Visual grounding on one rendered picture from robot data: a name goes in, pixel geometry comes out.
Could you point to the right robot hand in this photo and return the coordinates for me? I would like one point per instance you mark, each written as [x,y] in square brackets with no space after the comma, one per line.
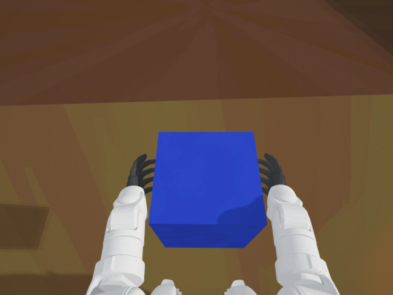
[274,173]

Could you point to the robot left forearm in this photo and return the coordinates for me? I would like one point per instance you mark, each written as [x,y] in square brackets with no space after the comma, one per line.
[121,263]

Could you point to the left robot shin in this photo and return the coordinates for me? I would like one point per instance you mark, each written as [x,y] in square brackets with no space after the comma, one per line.
[167,282]

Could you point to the left robot hand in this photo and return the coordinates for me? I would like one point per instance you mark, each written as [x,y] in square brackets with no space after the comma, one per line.
[137,173]

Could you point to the robot right forearm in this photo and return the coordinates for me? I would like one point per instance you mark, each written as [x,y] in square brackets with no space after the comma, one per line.
[298,260]

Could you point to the right robot shin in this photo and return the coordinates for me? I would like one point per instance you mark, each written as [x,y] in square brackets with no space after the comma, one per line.
[237,283]

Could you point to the carton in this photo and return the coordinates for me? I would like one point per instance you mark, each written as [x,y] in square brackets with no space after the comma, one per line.
[207,191]

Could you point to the robot shin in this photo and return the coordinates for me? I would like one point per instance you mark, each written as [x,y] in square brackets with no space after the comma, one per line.
[237,283]
[167,282]

